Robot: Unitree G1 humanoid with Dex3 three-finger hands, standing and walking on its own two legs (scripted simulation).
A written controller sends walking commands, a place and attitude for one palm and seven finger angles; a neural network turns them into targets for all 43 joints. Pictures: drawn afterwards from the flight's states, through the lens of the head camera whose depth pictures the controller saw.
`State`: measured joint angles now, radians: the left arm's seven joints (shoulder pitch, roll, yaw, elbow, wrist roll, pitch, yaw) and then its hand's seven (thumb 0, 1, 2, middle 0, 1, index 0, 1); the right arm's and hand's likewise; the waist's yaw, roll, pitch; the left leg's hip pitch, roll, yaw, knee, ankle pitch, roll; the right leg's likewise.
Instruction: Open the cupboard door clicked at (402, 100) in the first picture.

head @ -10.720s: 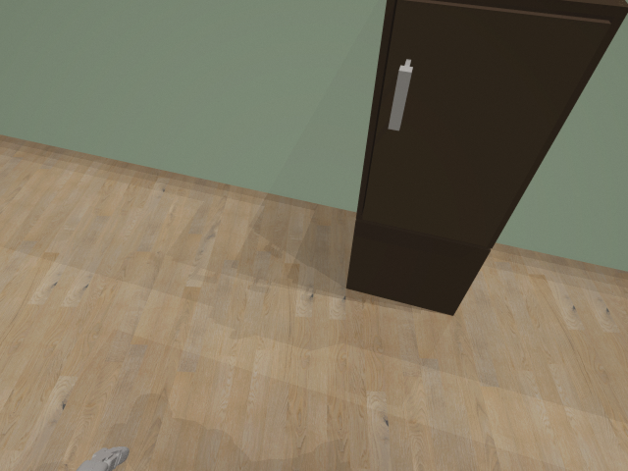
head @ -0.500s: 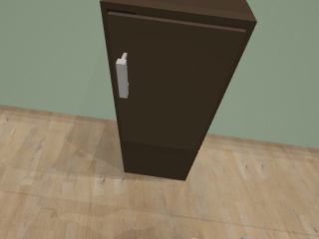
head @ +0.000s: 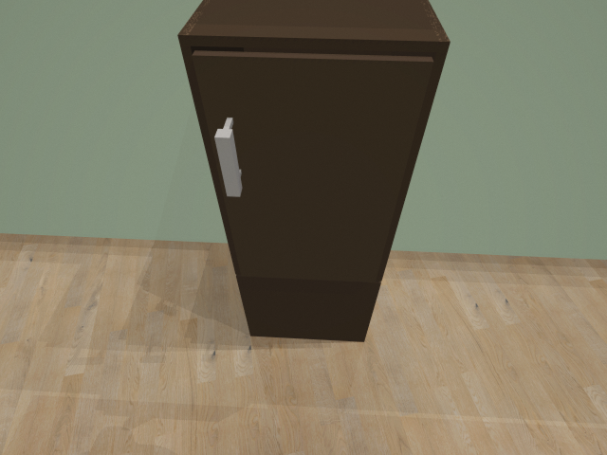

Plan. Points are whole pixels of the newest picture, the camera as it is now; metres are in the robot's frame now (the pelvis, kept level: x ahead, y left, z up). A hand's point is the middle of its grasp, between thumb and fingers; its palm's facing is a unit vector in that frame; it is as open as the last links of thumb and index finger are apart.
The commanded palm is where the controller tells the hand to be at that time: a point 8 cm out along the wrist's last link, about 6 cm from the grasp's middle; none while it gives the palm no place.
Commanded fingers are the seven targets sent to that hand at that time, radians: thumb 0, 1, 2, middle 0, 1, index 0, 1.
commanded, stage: come to a stop and stand still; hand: left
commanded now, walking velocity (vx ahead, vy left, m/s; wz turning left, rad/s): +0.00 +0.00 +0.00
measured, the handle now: (231, 157) +0.58 +0.16 +0.07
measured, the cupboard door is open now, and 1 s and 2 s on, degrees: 0 0 0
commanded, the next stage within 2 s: look again from close up in 0.24 s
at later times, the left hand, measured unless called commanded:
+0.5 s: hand out of the picture -0.04 +0.15 -0.18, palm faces +0.03 -0.99 -0.17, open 7.4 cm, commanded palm none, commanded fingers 0.00 0.90 0.90 -0.20 -0.30 -0.20 -0.30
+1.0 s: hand out of the picture +0.08 +0.20 -0.14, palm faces +0.17 -0.97 -0.19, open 7.4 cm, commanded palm +0.10 +0.24 -0.07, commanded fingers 0.00 0.78 0.85 -0.21 -0.38 -0.21 -0.38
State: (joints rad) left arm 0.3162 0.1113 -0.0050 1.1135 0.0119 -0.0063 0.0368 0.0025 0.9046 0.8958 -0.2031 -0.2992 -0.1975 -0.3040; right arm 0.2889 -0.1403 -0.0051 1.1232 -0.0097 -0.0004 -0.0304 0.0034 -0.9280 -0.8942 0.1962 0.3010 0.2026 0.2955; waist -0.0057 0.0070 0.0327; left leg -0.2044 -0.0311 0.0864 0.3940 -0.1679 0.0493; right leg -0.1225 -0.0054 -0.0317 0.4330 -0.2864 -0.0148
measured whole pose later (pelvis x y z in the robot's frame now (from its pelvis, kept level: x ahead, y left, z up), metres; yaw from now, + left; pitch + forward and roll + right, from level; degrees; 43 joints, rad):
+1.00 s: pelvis +0.00 +0.01 -0.01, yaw +0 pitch +0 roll +0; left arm 0.45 0.17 0.04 0.51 -0.06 0.05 0.06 0.01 0.90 0.89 -0.21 -0.30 -0.20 -0.31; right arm 0.31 -0.18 0.02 0.94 0.02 -0.13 -0.05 0.01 -0.91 -0.89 0.20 0.30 0.20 0.30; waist 0.01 -0.03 0.01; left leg -0.28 -0.04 0.09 0.50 -0.22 0.06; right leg -0.20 -0.02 -0.03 0.55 -0.33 -0.02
